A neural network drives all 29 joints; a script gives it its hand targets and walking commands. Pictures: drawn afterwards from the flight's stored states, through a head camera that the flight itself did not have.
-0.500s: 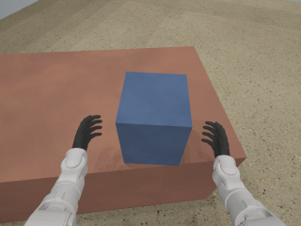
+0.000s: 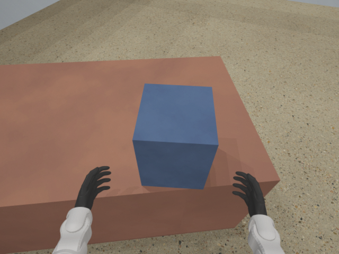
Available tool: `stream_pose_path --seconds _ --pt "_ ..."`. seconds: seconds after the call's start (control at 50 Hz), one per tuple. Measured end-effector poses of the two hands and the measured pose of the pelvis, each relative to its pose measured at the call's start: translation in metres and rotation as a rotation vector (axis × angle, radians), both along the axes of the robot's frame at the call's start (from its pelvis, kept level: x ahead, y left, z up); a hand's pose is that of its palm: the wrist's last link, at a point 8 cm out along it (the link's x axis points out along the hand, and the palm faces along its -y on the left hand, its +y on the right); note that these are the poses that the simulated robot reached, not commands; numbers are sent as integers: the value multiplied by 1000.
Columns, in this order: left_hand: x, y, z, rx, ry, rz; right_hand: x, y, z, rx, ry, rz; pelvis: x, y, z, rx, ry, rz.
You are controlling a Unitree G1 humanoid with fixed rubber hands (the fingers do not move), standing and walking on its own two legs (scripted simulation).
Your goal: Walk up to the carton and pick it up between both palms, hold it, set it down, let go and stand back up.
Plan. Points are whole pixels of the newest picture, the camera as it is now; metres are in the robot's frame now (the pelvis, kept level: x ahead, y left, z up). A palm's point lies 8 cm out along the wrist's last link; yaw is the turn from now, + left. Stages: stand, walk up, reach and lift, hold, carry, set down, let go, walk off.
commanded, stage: set down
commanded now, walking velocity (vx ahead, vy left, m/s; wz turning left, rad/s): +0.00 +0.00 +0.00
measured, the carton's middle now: (175, 138) +0.45 +0.00 -0.04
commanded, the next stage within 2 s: let go in 0.84 s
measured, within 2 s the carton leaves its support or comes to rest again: neither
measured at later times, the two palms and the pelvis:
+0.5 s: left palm (83, 223) +0.20 +0.22 -0.05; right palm (266, 227) +0.20 -0.21 -0.05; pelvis +0.02 +0.00 +0.01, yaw -1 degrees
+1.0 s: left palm (84, 234) +0.18 +0.22 -0.06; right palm (280, 245) +0.16 -0.23 -0.06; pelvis +0.01 -0.01 +0.02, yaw -2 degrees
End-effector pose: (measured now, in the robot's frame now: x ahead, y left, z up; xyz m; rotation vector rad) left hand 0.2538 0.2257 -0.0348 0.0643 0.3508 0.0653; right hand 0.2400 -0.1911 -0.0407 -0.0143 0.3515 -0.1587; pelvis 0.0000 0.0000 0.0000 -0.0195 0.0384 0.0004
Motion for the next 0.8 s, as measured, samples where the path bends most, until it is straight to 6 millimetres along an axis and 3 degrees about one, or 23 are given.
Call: stream_pose_path --seconds 0.52,0.8 --pt "-52 -1 -15 53 274 8 -44 -19 -10 -67 203 44 17 -4 14 12 -117 -20" --pt "-66 -2 -20 86 388 8 -67 -35 -16 -106 292 51 15 -6 16 12 -124 -25"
